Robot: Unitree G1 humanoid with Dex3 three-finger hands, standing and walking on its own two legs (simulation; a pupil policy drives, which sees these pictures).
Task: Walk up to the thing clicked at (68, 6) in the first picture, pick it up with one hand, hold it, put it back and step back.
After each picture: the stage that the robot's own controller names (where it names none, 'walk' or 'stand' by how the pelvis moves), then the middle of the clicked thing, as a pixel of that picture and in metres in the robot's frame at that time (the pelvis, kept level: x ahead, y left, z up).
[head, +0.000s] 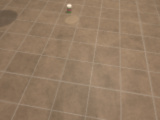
stand; (69, 9) +2.09 +0.15 -0.72
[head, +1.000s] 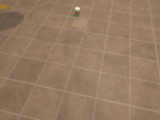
walk; (77, 12) +1.95 +0.16 -0.71
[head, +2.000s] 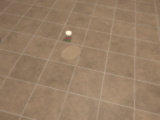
walk; (68, 36) +1.32 +0.20 -0.70
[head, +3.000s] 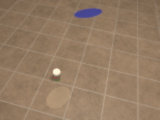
walk; (56, 75) +0.83 +0.21 -0.70
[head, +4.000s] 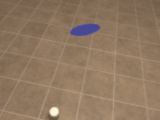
walk; (54, 114) +0.49 +0.14 -0.70
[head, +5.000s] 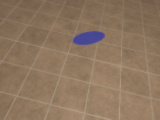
stand; out of the picture +0.30 +0.09 -0.71
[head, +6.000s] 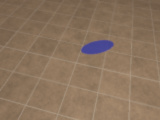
stand; out of the picture +0.28 +0.11 -0.72
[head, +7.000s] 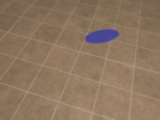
stand; out of the picture +0.29 +0.11 -0.71
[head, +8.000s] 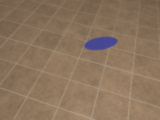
stand; out of the picture +0.30 +0.11 -0.72
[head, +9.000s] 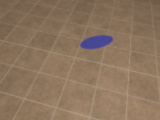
stand; out of the picture +0.30 +0.12 -0.72
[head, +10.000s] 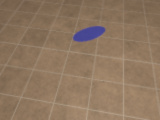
stand; out of the picture +0.30 +0.16 -0.71
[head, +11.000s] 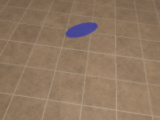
stand; out of the picture +0.31 +0.16 -0.71
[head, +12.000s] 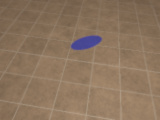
stand; out of the picture +0.33 +0.14 -0.73
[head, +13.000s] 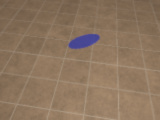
stand; out of the picture +0.31 +0.16 -0.73
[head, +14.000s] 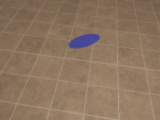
stand; out of the picture +0.31 +0.16 -0.73
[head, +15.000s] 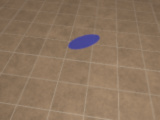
stand; out of the picture +0.31 +0.17 -0.73
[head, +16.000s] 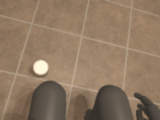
go down; (41, 69) +0.39 +0.17 -0.37
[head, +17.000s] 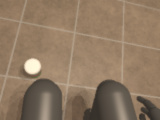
go down; (33, 69) +0.40 +0.19 -0.31
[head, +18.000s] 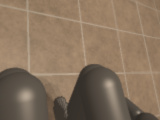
close in; out of the picture +0.39 +0.22 -0.22
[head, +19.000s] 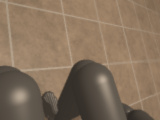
close; out of the picture +0.39 +0.23 -0.22
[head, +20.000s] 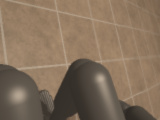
lift; out of the picture +0.38 +0.23 -0.23
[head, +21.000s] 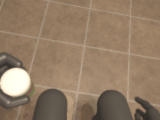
lift; (19, 85) +0.30 +0.20 -0.02
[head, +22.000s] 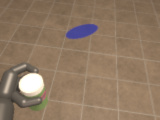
lift; (34, 92) +0.30 +0.15 +0.03
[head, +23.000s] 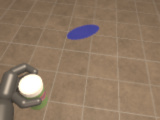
hold; (34, 93) +0.30 +0.16 +0.02
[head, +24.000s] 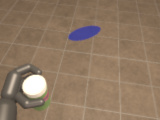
hold; (37, 93) +0.30 +0.15 +0.02
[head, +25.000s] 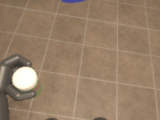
crouch; (28, 83) +0.34 +0.17 -0.04
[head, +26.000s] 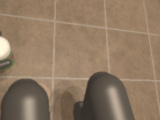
lower; (0, 54) +0.41 +0.21 -0.12
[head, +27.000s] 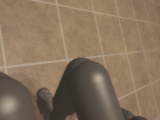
lower; out of the picture +0.40 +0.24 -0.23
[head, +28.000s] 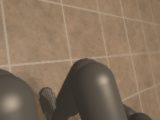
lower; out of the picture +0.39 +0.27 -0.23
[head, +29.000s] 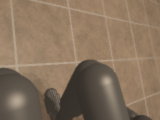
lower; out of the picture +0.39 +0.28 -0.21
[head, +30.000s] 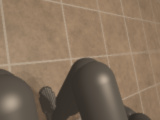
lower; out of the picture +0.39 +0.27 -0.23
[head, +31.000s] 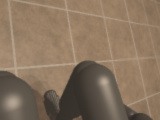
open; out of the picture +0.40 +0.24 -0.23
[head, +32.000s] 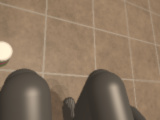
stand; (0, 55) +0.41 +0.22 -0.26
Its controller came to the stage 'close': yes
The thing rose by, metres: 0.73
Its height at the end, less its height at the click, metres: +0.00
